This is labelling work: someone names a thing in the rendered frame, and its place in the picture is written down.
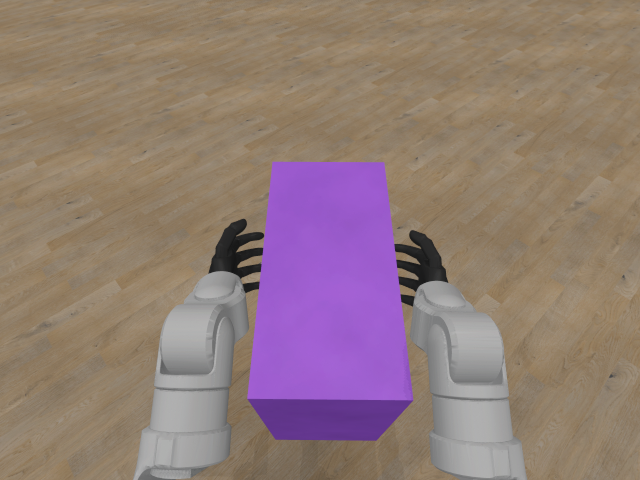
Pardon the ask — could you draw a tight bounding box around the right robot hand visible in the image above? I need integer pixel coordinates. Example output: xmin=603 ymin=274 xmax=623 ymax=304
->
xmin=394 ymin=230 xmax=448 ymax=307

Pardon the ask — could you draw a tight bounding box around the carton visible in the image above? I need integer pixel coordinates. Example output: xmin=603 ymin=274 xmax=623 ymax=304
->
xmin=247 ymin=162 xmax=413 ymax=441

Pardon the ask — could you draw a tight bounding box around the left robot hand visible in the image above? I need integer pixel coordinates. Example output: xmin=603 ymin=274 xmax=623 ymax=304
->
xmin=208 ymin=219 xmax=264 ymax=293

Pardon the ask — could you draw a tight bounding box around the robot right forearm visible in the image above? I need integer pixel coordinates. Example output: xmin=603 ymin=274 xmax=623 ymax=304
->
xmin=410 ymin=281 xmax=527 ymax=480

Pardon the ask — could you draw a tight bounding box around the robot left forearm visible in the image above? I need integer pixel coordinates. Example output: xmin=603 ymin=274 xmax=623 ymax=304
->
xmin=133 ymin=271 xmax=249 ymax=480

